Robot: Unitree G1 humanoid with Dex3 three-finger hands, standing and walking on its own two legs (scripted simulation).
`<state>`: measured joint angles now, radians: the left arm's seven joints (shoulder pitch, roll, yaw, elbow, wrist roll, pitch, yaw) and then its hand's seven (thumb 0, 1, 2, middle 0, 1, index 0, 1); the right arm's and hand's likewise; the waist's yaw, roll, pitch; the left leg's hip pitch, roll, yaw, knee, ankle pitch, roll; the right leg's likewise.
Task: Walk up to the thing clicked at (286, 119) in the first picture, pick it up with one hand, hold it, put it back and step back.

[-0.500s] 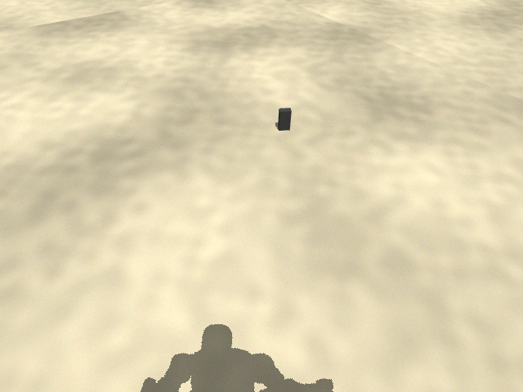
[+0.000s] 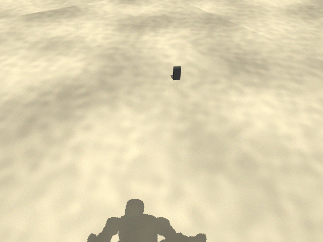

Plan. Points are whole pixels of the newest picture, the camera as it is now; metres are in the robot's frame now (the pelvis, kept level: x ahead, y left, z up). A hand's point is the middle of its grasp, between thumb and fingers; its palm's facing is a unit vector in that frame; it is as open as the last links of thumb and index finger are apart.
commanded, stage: stand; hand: left
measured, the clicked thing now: (176, 73) +1.85 -0.15 -0.71
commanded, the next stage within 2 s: walk up in 0.62 s
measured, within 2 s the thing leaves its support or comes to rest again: neither
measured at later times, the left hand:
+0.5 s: hand out of the picture +0.08 +0.25 -0.16, palm faces -0.02 -0.94 -0.34, open 7.3 cm
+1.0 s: hand (88, 230) +0.21 +0.22 -0.14, palm faces -0.10 -0.89 -0.45, open 7.3 cm
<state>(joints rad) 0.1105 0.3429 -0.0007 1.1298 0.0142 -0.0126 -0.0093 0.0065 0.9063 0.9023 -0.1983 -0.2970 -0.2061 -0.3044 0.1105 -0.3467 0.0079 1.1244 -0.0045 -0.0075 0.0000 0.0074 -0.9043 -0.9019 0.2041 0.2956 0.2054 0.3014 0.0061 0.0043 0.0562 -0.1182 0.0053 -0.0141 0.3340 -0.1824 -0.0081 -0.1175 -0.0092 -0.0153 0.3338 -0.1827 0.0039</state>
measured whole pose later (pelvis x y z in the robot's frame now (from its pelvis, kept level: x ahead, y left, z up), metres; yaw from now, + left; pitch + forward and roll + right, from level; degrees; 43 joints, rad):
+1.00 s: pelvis +0.09 -0.08 -0.03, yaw -7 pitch -3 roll +0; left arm 0.21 0.46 0.11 0.97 0.04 -0.06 -0.10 0.01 0.91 0.90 -0.20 -0.30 -0.21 -0.30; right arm 0.27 -0.49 -0.10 1.03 -0.04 -0.02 0.05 0.01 -0.90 -0.90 0.20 0.30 0.21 0.30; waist 0.00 0.06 0.02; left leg -0.14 0.13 0.00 0.82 -0.53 0.04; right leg -0.38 -0.06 -0.07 0.68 -0.24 0.01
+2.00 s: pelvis +0.58 -0.18 -0.01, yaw -11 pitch -2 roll +0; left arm 0.23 0.37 0.04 0.89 0.00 -0.10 -0.07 0.00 0.90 0.90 -0.20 -0.30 -0.21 -0.30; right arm 0.26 -0.44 -0.05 0.92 0.00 -0.05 0.06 0.01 -0.91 -0.90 0.20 0.30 0.20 0.30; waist 0.01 0.08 0.07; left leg -0.47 0.09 -0.02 1.06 -0.28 0.02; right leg -0.24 -0.03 -0.10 0.50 -0.22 -0.04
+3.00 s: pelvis +1.04 -0.25 -0.01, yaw -8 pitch -2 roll -1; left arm 0.32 0.41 0.05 0.87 0.02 -0.10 -0.05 0.01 0.90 0.90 -0.20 -0.30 -0.21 -0.31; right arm 0.24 -0.43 -0.06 0.89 -0.01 -0.03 0.08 0.01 -0.91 -0.90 0.20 0.30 0.20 0.30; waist 0.04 0.06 0.08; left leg -0.50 0.09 0.01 0.77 -0.25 0.01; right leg -0.17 -0.05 -0.13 0.48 -0.28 -0.02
